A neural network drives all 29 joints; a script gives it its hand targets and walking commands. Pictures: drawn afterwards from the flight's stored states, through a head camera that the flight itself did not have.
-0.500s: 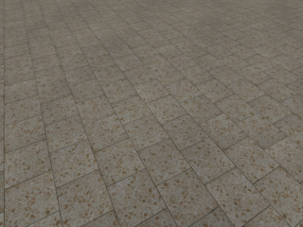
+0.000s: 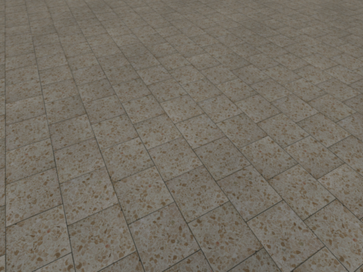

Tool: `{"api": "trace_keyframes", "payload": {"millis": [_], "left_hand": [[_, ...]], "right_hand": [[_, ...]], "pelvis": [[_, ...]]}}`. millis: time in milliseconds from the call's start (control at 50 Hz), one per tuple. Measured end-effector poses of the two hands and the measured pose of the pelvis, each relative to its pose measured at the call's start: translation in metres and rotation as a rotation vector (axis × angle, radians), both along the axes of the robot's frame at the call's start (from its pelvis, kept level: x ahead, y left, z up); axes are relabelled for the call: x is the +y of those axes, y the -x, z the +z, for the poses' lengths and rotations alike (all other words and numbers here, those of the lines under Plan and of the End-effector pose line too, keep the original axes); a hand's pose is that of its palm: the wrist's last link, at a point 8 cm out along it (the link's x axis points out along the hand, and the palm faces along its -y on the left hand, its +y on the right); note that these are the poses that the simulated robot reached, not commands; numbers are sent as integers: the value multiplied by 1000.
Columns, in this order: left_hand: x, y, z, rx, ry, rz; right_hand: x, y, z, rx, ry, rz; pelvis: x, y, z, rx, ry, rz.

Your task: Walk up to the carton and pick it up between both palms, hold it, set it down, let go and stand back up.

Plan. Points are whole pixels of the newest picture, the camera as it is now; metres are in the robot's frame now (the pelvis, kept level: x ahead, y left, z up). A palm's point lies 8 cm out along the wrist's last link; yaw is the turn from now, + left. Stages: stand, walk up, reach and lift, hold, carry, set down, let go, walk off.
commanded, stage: walk up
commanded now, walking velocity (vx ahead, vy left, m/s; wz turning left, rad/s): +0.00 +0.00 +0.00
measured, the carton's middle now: out of the picture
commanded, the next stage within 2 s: none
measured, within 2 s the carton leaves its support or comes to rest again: neither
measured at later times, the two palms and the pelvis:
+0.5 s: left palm out of the picture +0.11 +0.33 -0.13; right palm out of the picture -0.03 -0.23 -0.09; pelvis -0.07 +0.07 -0.01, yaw -14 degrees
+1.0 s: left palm out of the picture +0.08 +0.27 -0.10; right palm out of the picture -0.28 -0.24 -0.11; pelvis -0.17 +0.08 -0.02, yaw -38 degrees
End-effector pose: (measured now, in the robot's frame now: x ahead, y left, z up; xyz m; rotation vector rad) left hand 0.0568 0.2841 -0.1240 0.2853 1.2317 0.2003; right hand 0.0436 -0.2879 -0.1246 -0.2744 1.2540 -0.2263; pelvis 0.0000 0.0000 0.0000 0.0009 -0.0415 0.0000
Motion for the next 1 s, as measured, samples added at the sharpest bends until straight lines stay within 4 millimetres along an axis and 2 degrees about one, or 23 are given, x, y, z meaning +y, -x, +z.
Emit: {"api": "trace_keyframes", "payload": {"millis": [120, 180, 260, 360, 440, 520, 620, 680, 740, 880, 940, 1000], "left_hand": [[2, 0, -2, 22, -13, -25], [10, 1, -1, 31, -27, -65], [26, -3, -4, 33, -35, -123], [49, -34, -21, -49, -18, -197], [48, -52, -13, -107, -7, -258], [49, -56, -3, -118, 16, -333], [52, -48, 1, -82, 22, -400], [48, -42, 1, -61, 24, -445], [37, -37, 4, -51, 24, -510], [3, -25, 13, -92, -23, -670], [-6, -19, 23, -103, -33, -700], [-15, -23, 25, -116, -34, -742]], "right_hand": [[-4, -3, -2, -7, 14, -16], [-5, -5, 1, -28, 41, -26], [4, -1, 10, -80, 63, -49], [23, 27, 14, -111, 109, -71], [45, 58, 25, -116, 109, -115], [59, 80, 35, -163, 109, -160], [65, 105, 40, -228, 124, -204], [63, 128, 40, -253, 139, -231], [55, 160, 35, -259, 153, -271], [28, 255, 5, -199, 150, -402], [33, 291, 5, -152, 131, -478], [45, 322, 11, -130, 129, -512]], "pelvis": [[3, 6, -3, 31, 7, -25], [12, 18, -4, 57, 5, -68], [28, 31, -7, 80, 7, -110], [53, 47, -21, 85, 19, -151], [66, 58, -13, 79, 27, -207], [76, 68, -7, 79, 35, -265], [83, 85, -7, 71, 29, -343], [85, 99, -9, 64, 22, -393], [85, 114, -13, 59, 12, -447], [74, 152, -28, 56, -8, -563], [74, 162, -21, 57, -23, -616], [75, 172, -17, 60, -27, -657]]}}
